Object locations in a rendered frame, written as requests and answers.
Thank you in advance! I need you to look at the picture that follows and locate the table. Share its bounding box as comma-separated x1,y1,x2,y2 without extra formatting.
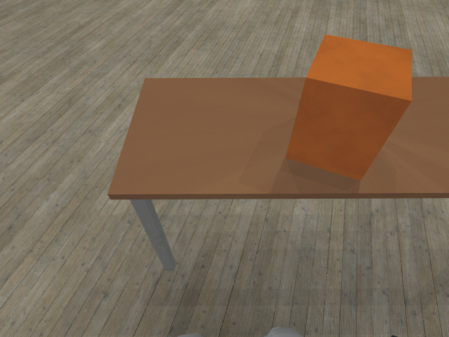
107,77,449,270

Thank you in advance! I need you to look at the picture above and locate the carton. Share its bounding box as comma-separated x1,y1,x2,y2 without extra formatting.
286,34,412,180

